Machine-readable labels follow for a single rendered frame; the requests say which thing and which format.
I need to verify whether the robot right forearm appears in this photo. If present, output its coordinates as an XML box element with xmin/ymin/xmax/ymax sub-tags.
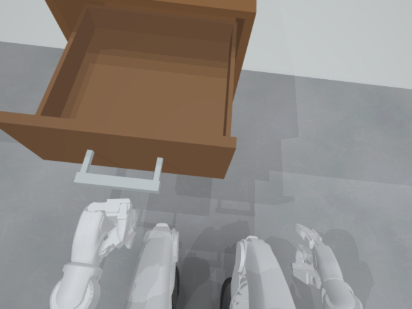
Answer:
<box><xmin>320</xmin><ymin>279</ymin><xmax>363</xmax><ymax>309</ymax></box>

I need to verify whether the handle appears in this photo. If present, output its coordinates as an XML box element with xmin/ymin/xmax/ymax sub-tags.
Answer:
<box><xmin>74</xmin><ymin>150</ymin><xmax>163</xmax><ymax>194</ymax></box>

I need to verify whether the left robot thigh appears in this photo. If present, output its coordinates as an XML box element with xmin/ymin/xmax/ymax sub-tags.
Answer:
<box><xmin>123</xmin><ymin>227</ymin><xmax>179</xmax><ymax>309</ymax></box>

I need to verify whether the robot right hand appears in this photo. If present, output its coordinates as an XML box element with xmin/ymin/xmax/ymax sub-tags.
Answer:
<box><xmin>292</xmin><ymin>224</ymin><xmax>344</xmax><ymax>290</ymax></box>

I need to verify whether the cabinet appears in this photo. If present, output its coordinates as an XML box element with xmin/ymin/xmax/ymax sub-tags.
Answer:
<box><xmin>45</xmin><ymin>0</ymin><xmax>257</xmax><ymax>102</ymax></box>

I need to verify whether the robot right shin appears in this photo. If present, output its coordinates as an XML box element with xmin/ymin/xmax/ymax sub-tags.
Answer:
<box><xmin>229</xmin><ymin>236</ymin><xmax>258</xmax><ymax>309</ymax></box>

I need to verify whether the robot left hand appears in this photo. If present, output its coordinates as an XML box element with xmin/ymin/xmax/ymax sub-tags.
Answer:
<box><xmin>71</xmin><ymin>198</ymin><xmax>138</xmax><ymax>266</ymax></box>

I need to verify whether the drawer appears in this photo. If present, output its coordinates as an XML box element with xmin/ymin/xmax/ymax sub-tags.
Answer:
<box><xmin>0</xmin><ymin>4</ymin><xmax>237</xmax><ymax>179</ymax></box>

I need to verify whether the robot left forearm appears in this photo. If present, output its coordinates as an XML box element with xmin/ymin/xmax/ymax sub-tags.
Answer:
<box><xmin>50</xmin><ymin>262</ymin><xmax>103</xmax><ymax>309</ymax></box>

